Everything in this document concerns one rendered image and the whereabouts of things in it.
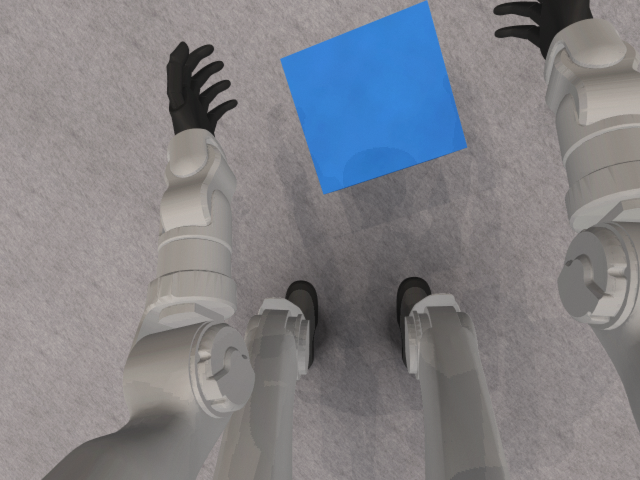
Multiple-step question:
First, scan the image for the carton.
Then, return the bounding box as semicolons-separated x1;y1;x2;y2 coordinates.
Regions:
280;0;467;195

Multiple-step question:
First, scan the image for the robot left shin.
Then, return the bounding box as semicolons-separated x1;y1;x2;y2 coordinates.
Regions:
244;297;306;342

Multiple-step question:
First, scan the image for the robot left hand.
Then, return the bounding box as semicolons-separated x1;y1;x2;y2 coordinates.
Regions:
166;41;238;137

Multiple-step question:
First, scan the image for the robot right forearm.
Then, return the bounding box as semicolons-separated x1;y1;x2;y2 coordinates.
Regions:
544;18;640;234

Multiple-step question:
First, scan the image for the right robot upper arm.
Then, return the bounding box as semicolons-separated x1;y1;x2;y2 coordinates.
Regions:
557;221;640;432

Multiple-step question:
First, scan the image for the robot left forearm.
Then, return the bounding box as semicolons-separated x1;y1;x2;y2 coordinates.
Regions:
123;128;237;402

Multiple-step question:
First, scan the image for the robot right thigh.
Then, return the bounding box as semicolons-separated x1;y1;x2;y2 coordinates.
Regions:
405;306;511;480

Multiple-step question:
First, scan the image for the left robot upper arm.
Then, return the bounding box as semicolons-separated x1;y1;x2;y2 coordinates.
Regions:
42;320;255;480

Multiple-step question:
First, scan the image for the robot right hand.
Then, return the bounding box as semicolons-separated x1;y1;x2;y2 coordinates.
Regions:
493;0;593;60

